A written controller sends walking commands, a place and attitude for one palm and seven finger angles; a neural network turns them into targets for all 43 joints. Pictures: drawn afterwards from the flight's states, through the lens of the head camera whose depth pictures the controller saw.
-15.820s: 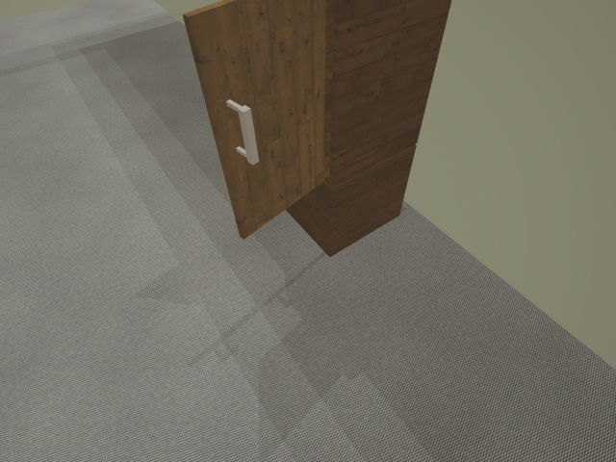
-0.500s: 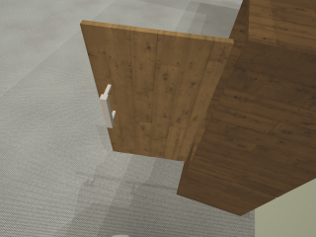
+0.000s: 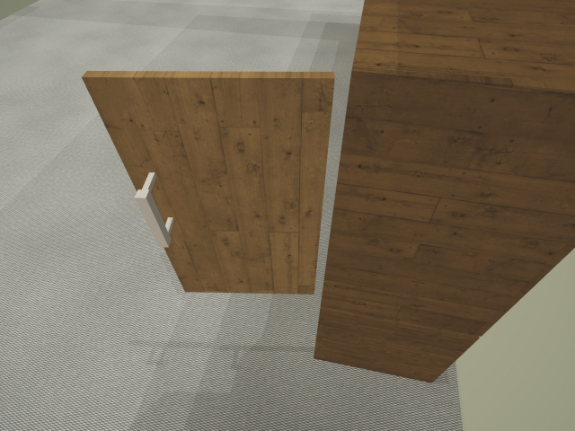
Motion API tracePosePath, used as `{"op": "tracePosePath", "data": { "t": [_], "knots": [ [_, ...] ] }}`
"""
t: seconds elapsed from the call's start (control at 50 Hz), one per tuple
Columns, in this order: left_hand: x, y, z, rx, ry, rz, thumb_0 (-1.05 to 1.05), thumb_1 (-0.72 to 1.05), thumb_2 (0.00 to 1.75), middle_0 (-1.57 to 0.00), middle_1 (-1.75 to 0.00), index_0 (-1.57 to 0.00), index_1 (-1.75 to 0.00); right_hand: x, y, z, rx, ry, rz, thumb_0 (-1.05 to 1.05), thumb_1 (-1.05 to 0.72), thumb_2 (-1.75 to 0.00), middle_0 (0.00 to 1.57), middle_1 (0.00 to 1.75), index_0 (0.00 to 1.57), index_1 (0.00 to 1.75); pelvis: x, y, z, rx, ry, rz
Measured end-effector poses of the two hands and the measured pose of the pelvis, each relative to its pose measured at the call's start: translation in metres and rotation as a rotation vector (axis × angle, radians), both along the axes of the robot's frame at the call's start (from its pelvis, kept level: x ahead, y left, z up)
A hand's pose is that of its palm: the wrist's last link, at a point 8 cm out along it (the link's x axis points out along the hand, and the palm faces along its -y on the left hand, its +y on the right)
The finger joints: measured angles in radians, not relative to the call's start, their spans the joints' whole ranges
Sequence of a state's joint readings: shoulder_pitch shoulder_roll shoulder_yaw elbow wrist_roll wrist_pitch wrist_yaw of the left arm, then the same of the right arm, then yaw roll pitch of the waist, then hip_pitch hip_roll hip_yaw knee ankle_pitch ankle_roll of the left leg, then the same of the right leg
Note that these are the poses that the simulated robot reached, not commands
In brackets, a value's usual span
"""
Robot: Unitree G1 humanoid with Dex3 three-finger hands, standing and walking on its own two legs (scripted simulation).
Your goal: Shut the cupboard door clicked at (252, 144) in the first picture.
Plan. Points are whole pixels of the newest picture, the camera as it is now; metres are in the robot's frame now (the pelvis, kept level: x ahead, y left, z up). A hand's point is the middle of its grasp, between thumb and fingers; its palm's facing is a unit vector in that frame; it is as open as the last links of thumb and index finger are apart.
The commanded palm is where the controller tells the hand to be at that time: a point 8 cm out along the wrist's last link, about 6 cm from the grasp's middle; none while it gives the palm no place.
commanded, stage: come to a stop and stand still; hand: left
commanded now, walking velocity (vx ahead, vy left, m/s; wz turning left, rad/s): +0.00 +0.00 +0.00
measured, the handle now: (157, 211) +0.47 +0.25 +0.01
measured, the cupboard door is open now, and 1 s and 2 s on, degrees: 100 100 100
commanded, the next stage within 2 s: look again from close up in 0.32 s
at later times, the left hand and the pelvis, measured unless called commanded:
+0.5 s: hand out of the picture -0.05 +0.15 -0.17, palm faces +0.04 -0.99 -0.16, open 7.3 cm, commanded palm none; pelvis -0.02 +0.00 +0.00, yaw +0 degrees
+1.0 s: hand out of the picture -0.01 +0.22 -0.17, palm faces +0.00 -0.98 -0.21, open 7.3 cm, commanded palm none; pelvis -0.02 +0.05 +0.00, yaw -1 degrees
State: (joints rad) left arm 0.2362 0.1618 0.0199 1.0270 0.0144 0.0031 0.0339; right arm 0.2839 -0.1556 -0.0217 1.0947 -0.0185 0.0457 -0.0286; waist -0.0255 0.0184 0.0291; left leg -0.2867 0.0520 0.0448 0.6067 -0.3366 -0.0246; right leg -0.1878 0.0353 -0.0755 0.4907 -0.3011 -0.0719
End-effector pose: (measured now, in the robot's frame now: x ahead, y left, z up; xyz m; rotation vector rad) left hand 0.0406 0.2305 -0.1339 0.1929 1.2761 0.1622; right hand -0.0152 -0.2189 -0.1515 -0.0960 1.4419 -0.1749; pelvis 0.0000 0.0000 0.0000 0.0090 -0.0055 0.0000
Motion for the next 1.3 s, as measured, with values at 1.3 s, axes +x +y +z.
{"op": "tracePosePath", "data": {
  "t": [1.3],
  "knots": [
    [0.13,0.028,0.134,-0.166,-1.219,-0.063,0.01,0.92,0.9,-0.29,-0.4,-0.29,-0.41,0.131,-0.005,0.06,-0.177,-0.794,0.142,0.02,-0.92,-0.9,0.2,0.3,0.2,0.29,-0.027,0.04,-0.031,0.003,0.135,-0.004]
  ]
}}
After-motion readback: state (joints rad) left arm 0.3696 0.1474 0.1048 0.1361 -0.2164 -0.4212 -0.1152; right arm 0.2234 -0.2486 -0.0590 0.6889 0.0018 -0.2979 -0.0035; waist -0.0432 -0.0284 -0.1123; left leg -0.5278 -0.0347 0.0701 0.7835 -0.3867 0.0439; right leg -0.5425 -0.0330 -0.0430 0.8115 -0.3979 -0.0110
